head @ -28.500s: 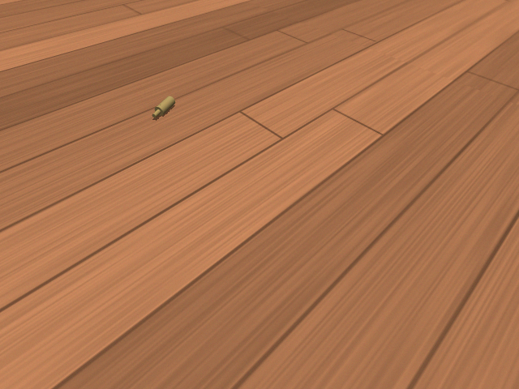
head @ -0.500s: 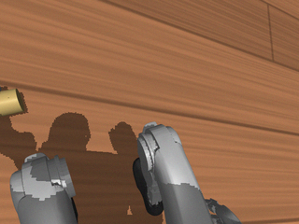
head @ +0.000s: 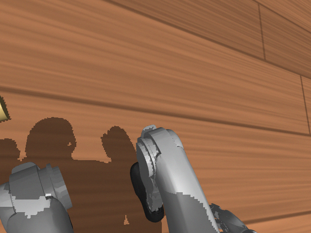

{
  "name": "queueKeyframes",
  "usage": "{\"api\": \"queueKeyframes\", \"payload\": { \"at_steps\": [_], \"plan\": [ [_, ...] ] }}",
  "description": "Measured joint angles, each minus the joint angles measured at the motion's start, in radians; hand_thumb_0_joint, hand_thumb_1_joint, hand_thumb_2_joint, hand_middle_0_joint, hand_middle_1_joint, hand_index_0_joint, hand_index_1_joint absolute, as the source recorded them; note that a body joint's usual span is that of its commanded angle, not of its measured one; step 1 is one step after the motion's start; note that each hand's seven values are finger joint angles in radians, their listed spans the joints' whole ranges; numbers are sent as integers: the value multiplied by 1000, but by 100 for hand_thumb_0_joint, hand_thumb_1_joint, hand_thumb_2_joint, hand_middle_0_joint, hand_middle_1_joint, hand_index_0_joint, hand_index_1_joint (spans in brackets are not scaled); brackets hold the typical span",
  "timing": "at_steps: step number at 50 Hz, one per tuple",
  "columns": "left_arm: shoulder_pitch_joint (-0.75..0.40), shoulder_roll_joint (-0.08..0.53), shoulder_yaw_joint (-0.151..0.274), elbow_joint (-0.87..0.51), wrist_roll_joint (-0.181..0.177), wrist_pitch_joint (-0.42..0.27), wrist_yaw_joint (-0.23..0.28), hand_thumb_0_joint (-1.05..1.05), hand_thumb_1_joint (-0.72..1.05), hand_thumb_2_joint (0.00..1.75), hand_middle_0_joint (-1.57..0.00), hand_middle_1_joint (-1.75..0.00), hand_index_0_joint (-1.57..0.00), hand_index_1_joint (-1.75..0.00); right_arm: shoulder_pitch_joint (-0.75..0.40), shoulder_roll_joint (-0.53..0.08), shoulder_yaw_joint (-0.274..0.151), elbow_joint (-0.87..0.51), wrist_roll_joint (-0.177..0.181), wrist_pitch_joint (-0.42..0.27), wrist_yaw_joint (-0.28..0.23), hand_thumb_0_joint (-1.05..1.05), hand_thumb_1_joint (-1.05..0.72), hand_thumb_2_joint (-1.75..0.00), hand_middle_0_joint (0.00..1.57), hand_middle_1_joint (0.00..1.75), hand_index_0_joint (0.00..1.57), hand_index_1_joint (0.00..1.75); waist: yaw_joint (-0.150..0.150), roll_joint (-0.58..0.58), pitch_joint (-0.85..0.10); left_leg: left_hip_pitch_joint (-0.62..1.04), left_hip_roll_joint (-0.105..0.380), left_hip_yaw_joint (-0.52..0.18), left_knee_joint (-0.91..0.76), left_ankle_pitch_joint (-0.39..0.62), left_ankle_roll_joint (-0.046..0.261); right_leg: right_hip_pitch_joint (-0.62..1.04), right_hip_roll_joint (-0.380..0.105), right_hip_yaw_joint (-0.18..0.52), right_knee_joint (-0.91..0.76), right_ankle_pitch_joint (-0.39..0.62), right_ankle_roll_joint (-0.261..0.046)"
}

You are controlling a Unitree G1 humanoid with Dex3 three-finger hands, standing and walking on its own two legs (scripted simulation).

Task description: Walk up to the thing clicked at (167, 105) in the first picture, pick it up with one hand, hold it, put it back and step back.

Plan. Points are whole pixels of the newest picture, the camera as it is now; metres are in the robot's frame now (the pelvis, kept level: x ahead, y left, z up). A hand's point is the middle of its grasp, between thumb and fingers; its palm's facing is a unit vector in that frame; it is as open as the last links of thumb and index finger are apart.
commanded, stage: rest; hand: left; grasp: from above
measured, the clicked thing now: out of the picture +0.44 +0.34 -0.26
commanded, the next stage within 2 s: open in 0.48 s
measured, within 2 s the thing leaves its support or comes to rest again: rests again in 0.84 s
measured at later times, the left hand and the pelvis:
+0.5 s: hand out of the picture +0.44 +0.31 -0.23, palm faces -0.44 -0.13 -0.89, open 9.0 cm; pelvis +0.00 +0.00 +0.00, yaw -1 degrees
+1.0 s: hand out of the picture +0.45 +0.31 -0.24, palm faces -0.42 -0.13 -0.90, open 10.2 cm; pelvis +0.00 +0.00 +0.00, yaw -2 degrees
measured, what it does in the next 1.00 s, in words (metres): stands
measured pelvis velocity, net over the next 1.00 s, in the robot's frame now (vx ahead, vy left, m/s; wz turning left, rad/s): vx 0.00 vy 0.00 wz -0.03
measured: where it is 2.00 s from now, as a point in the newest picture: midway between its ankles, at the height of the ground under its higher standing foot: (111, 223)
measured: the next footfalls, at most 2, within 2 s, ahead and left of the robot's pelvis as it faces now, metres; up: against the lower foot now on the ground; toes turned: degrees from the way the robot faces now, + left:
none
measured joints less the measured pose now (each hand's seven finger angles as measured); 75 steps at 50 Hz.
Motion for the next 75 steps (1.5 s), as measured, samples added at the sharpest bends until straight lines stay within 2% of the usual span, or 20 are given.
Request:
{"api": "queueKeyframes", "payload": {
  "at_steps": [8,12,16,34,45,58,63,75],
  "plan": [
    [-6,28,21,25,5,-4,16,-1,19,13,-92,-16,-92,-15,-4,-4,18,-3,-12,-20,18,0,-91,-90,21,30,20,30,-11,-6,17,4,2,-8,9,-3,3,7,4,-6,0,1,3],
    [-8,34,4,32,-6,0,18,-1,20,13,-92,-15,-92,-14,-4,-4,26,0,-15,-26,23,0,-91,-90,21,30,20,30,-12,-9,20,5,3,-11,10,-5,3,8,5,-8,-1,3,6],
    [-12,47,11,45,-4,-9,21,-1,19,12,-93,-15,-93,-14,-5,-8,35,-2,-18,-32,27,0,-91,-90,21,30,20,30,-15,-10,27,8,3,-15,14,-6,3,12,6,-12,-2,3,6],
    [-35,84,-21,104,-8,-24,47,-1,19,14,-92,-16,-92,-16,-18,-19,82,-16,-32,-51,30,0,-91,-90,21,30,20,30,-27,-25,42,18,6,-30,20,-1,1,22,13,-24,-7,18,11],
    [-35,89,-28,96,-8,-20,55,0,15,35,-75,-34,-74,-34,-23,-23,89,-23,-34,-70,37,0,-90,-90,21,30,20,30,-30,-33,57,21,6,-34,19,-1,0,26,12,-28,-10,20,10],
    [-22,87,-4,58,-27,10,46,0,-8,62,-51,-56,-49,-57,-18,-33,75,-22,-29,-75,43,0,-90,-90,21,31,20,30,-33,-33,58,17,5,-38,16,-6,1,28,9,-33,-17,14,10],
    [-17,83,-12,44,-42,11,24,0,-16,69,-44,-63,-42,-64,-13,-34,70,-21,-23,-74,45,0,-90,-90,21,31,20,30,-28,-29,58,18,5,-35,14,-6,4,30,7,-31,-18,12,8],
    [-18,85,-29,45,-31,-15,16,0,-30,83,-30,-78,-28,-79,-15,-27,78,-34,-19,-63,41,0,-90,-90,21,31,20,30,-25,-31,58,20,5,-33,9,0,8,35,6,-31,-24,17,7]
  ]
}}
